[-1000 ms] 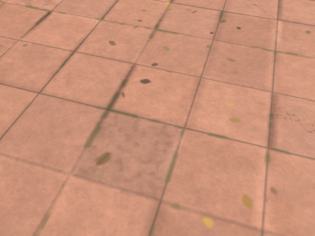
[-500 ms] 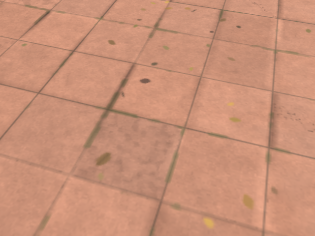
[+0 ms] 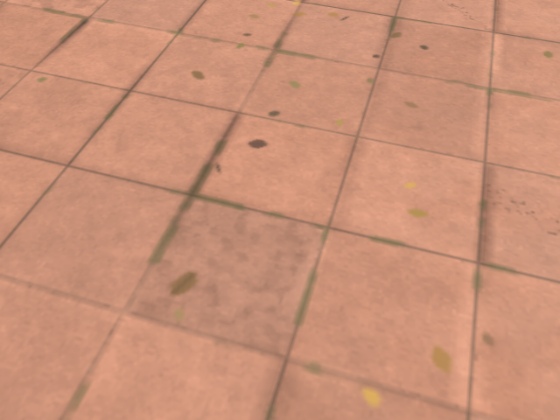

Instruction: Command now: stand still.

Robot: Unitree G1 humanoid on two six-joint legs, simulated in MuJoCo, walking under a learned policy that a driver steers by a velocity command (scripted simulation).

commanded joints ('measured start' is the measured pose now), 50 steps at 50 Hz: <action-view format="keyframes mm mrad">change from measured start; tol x32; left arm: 1 76 70 10 -2 0 -2 2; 50 173 125 50 -163 4 -105 -42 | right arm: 1 90 -75 -11 -4 0 -3 -2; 41 -375 -72 -44 -269 -5 -31 79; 50 -9 -216 -111 -152 3 -46 59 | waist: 1 0 13 57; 20 17 111 142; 24 148 -302 -12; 50 -73 54 -78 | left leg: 1 -86 131 -91 -72 239 14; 6 -86 131 -90 -72 240 14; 12 -95 256 -339 -236 -538 156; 19 -28 309 -296 -203 -132 189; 26 -622 110 6 790 -80 58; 38 -607 90 170 421 196 -3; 46 -56 -10 173 109 179 126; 48 411 459 -502 17 0 319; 50 185 427 -507 -171 -214 297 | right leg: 1 21 -79 58 -37 157 -36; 16 -444 -51 -67 391 -261 -81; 21 39 28 -148 83 -46 -91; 25 251 -375 575 -278 -533 -217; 45 275 -200 -45 62 1082 -140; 47 59 -143 -79 502 695 -139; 48 -294 45 -112 923 -183 -106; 50 -473 -11 14 984 -152 -133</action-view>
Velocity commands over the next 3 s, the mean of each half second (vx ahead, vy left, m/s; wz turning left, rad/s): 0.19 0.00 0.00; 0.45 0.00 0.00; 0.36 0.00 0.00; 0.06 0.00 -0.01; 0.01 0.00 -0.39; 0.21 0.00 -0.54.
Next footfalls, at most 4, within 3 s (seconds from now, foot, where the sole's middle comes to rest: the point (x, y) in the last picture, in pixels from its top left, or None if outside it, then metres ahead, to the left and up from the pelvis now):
0.44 right None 0.13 -0.13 -0.78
0.94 left None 0.48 0.00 -0.78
1.44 right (348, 334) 0.74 -0.15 -0.78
1.82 left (272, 356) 0.68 0.05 -0.78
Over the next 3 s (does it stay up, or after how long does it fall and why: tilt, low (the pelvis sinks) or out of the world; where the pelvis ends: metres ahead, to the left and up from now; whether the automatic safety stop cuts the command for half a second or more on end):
stays up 0.69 -0.06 0.01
